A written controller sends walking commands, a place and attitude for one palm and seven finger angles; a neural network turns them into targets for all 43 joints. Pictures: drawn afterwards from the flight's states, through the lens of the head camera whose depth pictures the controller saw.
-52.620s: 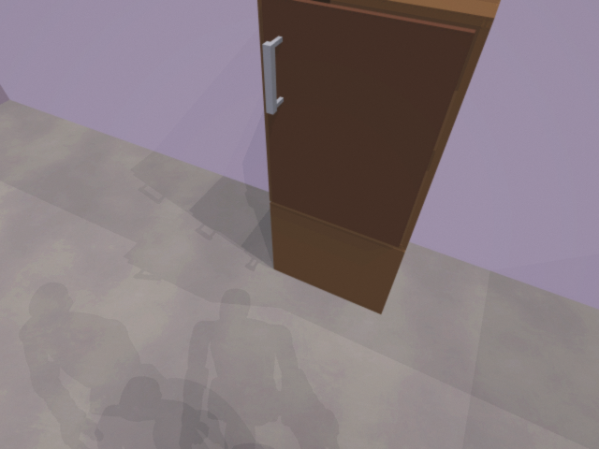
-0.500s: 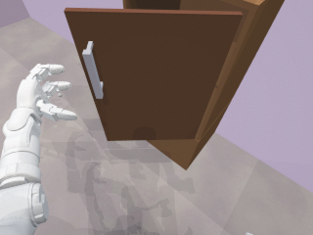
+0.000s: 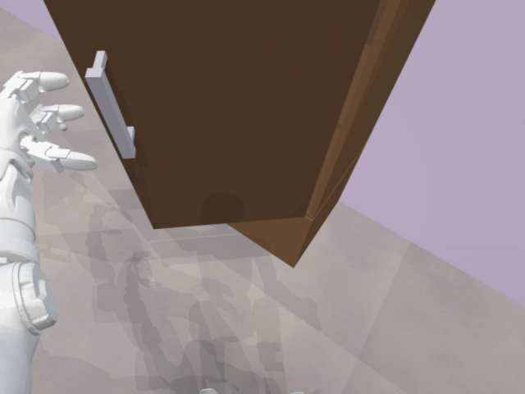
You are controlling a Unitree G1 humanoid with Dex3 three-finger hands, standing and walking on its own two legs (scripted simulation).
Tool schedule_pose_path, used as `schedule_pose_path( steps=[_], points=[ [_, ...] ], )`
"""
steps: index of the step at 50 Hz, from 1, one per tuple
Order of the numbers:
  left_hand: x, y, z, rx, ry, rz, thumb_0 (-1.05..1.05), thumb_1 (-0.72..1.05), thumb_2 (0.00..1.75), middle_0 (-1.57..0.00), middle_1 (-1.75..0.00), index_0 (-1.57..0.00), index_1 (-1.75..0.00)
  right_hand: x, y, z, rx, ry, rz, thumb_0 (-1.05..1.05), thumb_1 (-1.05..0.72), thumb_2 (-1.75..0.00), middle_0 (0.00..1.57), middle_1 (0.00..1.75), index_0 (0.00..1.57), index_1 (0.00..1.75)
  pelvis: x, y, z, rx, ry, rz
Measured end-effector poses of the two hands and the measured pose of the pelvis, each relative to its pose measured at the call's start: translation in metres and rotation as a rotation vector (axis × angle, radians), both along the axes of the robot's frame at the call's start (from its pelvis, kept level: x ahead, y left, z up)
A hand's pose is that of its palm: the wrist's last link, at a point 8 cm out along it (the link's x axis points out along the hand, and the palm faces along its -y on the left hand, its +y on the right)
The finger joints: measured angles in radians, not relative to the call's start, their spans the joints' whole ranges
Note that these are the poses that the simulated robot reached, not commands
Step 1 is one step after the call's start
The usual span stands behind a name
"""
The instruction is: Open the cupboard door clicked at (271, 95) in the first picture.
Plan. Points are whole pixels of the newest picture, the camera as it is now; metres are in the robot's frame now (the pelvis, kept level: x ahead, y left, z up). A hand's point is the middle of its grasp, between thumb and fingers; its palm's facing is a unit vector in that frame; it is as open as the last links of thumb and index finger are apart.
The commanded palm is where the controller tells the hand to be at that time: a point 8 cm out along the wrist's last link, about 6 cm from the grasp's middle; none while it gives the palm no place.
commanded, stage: move the hooked fingers beside the handle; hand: left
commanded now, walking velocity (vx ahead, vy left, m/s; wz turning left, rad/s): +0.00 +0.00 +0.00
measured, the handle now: (116, 109) +0.52 +0.20 +0.12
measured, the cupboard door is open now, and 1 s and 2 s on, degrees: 42 42 42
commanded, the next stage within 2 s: slide the fingers in behind the handle in 0.72 s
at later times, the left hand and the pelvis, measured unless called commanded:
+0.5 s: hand (61, 138) +0.46 +0.26 +0.12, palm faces +0.06 -1.00 +0.02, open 14.0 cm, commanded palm +0.43 +0.31 +0.12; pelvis +0.00 +0.01 +0.00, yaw +0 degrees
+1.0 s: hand (70, 140) +0.45 +0.25 +0.13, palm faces +0.08 -1.00 +0.03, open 14.0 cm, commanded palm +0.42 +0.30 +0.12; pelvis -0.01 +0.01 +0.00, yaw +0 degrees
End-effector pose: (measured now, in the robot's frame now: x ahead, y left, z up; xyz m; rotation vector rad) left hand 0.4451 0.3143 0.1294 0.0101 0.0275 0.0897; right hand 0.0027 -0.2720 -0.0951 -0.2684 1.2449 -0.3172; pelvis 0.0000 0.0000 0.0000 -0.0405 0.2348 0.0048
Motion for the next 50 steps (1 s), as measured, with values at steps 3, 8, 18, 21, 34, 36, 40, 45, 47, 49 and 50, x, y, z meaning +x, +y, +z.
schedule_pose_path(
  steps=[3, 8, 18, 21, 34, 36, 40, 45, 47, 49, 50],
  points=[
    [0.002, -0.003, 0.001, -0.006, -0.013, -0.016, -0.02, -0.5, 0.3, -0.3, -1.2, -0.3, -1.2, -0.003, -0.001, -0.001, 0.002, 0.014, -0.005, 0.01, -0.9, -0.9, 0.2, 0.3, 0.2, 0.3, 0.002, 0.0, 0.0, 0.0, 0.005, -0.004],
    [0.0, -0.002, -0.009, -0.044, 0.018, -0.016, -0.02, -0.5, 0.3, -0.3, -1.2, -0.3, -1.2, 0.0, 0.0, 0.0, 0.004, 0.006, -0.017, 0.01, -0.9, -0.9, 0.2, 0.3, 0.2, 0.3, 0.004, 0.0, 0.0, 0.0, 0.008, -0.013],
    [-0.01, 0.007, -0.003, -0.017, -0.054, 0.003, -0.02, -0.5, 0.3, -0.3, -1.2, -0.3, -1.2, 0.02, 0.006, 0.0, 0.01, -0.032, 0.007, 0.01, -0.9, -0.9, 0.2, 0.3, 0.2, 0.3, 0.005, 0.003, -0.001, -0.007, 0.0, -0.006],
    [-0.011, 0.006, -0.002, -0.029, -0.032, -0.019, -0.02, -0.51, 0.3, -0.3, -1.2, -0.3, -1.2, 0.027, 0.008, -0.001, 0.013, -0.049, 0.02, 0.01, -0.9, -0.9, 0.2, 0.3, 0.2, 0.3, 0.005, 0.005, -0.001, -0.009, -0.004, 0.001],
    [-0.013, -0.002, -0.003, -0.019, -0.065, -0.003, -0.02, -0.51, 0.3, -0.3, -1.2, -0.3, -1.2, 0.035, 0.018, -0.003, 0.022, -0.084, 0.051, 0.01, -0.9, -0.9, 0.21, 0.3, 0.2, 0.3, -0.001, 0.011, -0.003, -0.01, -0.008, 0.005],
    [-0.013, -0.003, 0.0, -0.018, -0.063, -0.009, -0.02, -0.51, 0.3, -0.3, -1.2, -0.3, -1.2, 0.032, 0.019, -0.004, 0.025, -0.08, 0.046, 0.01, -0.9, -0.9, 0.21, 0.3, 0.2, 0.3, -0.002, 0.011, -0.003, -0.011, -0.012, 0.006],
    [-0.013, -0.005, -0.003, -0.02, -0.012, -0.023, -0.02, -0.51, 0.3, -0.3, -1.2, -0.3, -1.2, 0.025, 0.02, -0.005, 0.031, -0.072, 0.038, 0.01, -0.9, -0.9, 0.21, 0.3, 0.2, 0.3, -0.003, 0.012, -0.003, -0.01, -0.017, 0.007],
    [-0.017, -0.008, -0.009, -0.018, -0.004, -0.014, -0.02, -0.51, 0.3, -0.3, -1.2, -0.3, -1.2, 0.016, 0.02, -0.005, 0.032, -0.061, 0.034, 0.01, -0.9, -0.9, 0.21, 0.3, 0.2, 0.3, -0.006, 0.012, -0.003, -0.008, -0.019, 0.004],
    [-0.019, -0.011, -0.008, -0.02, -0.034, -0.01, -0.02, -0.51, 0.3, -0.3, -1.2, -0.3, -1.2, 0.014, 0.019, -0.005, 0.032, -0.057, 0.034, 0.01, -0.9, -0.9, 0.21, 0.3, 0.2, 0.3, -0.007, 0.011, -0.003, -0.007, -0.021, 0.002],
    [-0.021, -0.012, -0.006, -0.03, -0.058, -0.006, -0.02, -0.51, 0.3, -0.3, -1.2, -0.3, -1.2, 0.011, 0.018, -0.005, 0.031, -0.054, 0.032, 0.01, -0.9, -0.9, 0.21, 0.3, 0.2, 0.3, -0.008, 0.01, -0.003, -0.007, -0.023, 0.0],
    [-0.021, -0.013, -0.006, -0.034, -0.063, -0.005, -0.02, -0.51, 0.3, -0.3, -1.2, -0.3, -1.2, 0.011, 0.017, -0.005, 0.03, -0.055, 0.03, 0.01, -0.9, -0.9, 0.21, 0.3, 0.2, 0.3, -0.008, 0.009, -0.003, -0.007, -0.025, 0.0]
  ],
)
